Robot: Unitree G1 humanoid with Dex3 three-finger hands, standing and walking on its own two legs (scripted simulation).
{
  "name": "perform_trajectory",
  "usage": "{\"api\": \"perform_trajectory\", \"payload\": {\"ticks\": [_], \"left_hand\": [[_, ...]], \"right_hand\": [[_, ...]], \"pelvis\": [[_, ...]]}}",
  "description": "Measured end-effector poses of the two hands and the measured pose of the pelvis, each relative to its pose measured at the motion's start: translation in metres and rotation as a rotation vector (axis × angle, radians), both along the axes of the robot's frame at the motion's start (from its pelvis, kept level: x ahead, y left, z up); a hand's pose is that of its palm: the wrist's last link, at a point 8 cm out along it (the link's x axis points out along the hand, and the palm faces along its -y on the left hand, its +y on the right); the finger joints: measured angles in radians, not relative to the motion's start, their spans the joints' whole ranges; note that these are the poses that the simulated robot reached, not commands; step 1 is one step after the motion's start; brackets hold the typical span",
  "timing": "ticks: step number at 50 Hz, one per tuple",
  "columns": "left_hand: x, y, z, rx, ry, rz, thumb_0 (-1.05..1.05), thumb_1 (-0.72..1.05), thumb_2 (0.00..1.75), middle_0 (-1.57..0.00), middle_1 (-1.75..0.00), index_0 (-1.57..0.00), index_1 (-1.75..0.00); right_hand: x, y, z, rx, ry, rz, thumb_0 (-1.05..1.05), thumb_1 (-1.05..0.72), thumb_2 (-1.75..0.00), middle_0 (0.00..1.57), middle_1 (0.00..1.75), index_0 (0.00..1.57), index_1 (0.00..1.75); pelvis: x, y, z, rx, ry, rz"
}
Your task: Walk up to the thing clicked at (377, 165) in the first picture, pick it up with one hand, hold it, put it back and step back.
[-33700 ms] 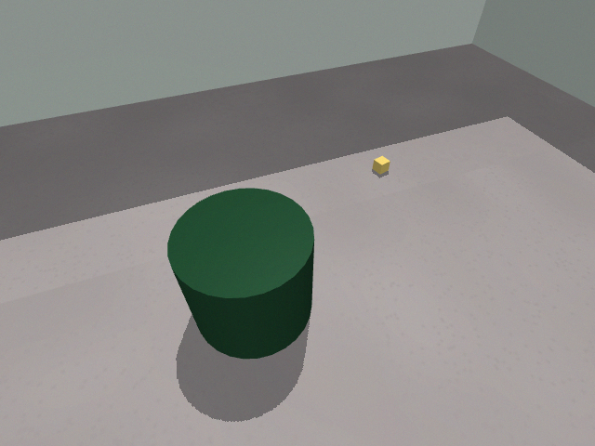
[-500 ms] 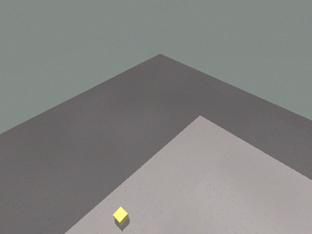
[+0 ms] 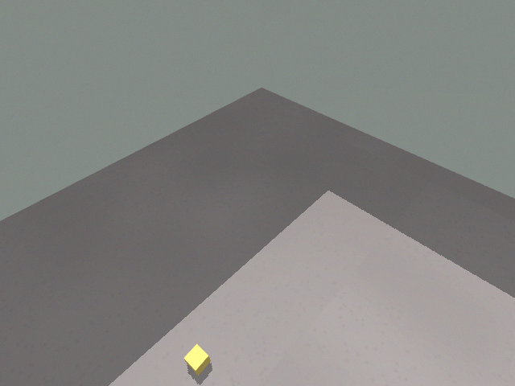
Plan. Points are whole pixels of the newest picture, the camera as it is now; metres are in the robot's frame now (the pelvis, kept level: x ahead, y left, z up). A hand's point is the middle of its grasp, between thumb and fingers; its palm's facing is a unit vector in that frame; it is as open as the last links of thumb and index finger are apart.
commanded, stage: stand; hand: left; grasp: from above
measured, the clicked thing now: (197, 359) +0.41 +0.25 -0.75
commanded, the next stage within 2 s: step back in 0.60 s
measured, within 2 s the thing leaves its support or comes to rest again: neither
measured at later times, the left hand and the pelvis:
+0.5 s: hand out of the picture +0.09 +0.24 -0.16, palm faces -0.01 -0.94 -0.34, open 7.4 cm; pelvis +0.01 +0.00 +0.00, yaw +0 degrees
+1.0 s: hand out of the picture +0.10 +0.30 -0.18, palm faces -0.03 -0.92 -0.38, open 7.4 cm; pelvis -0.05 +0.03 -0.02, yaw -1 degrees
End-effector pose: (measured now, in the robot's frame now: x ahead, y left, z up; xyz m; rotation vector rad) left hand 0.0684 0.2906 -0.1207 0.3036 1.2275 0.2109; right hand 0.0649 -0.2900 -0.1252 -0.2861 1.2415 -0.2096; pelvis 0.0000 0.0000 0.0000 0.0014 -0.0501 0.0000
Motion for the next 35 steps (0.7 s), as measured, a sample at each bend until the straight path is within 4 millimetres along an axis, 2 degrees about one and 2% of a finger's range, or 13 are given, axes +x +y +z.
{"api": "perform_trajectory", "payload": {"ticks": [12, 28, 31, 35], "left_hand": [[-0.002, -0.002, -0.003, -0.004, 0.029, 0.002, 0.0, 0.9, 0.9, -0.2, -0.3, -0.2, -0.3], [0.014, -0.003, 0.002, 0.005, -0.003, -0.009, 0.0, 0.9, 0.9, -0.2, -0.3, -0.2, -0.3], [0.016, -0.003, 0.002, 0.005, -0.013, -0.005, 0.0, 0.9, 0.9, -0.2, -0.3, -0.2, -0.3], [0.015, 0.005, 0.0, 0.02, -0.026, 0.007, 0.0, 0.9, 0.9, -0.2, -0.3, -0.2, -0.3]], "right_hand": [[0.003, -0.002, 0.0, -0.001, 0.022, 0.001, 0.01, -0.9, -0.9, 0.2, 0.3, 0.21, 0.3], [0.016, -0.006, 0.0, -0.001, -0.004, 0.007, 0.01, -0.9, -0.9, 0.2, 0.3, 0.21, 0.3], [0.017, -0.008, 0.0, -0.001, -0.009, 0.006, 0.01, -0.9, -0.9, 0.2, 0.3, 0.21, 0.3], [0.017, -0.014, -0.001, -0.012, -0.017, 0.002, 0.01, -0.9, -0.9, 0.2, 0.3, 0.21, 0.3]], "pelvis": [[0.006, -0.002, 0.0, 0.0, 0.012, 0.001], [0.012, -0.005, 0.0, 0.002, 0.009, 0.0], [0.011, -0.006, -0.001, 0.001, 0.011, 0.0], [-0.001, -0.004, -0.006, -0.011, 0.018, 0.001]]}}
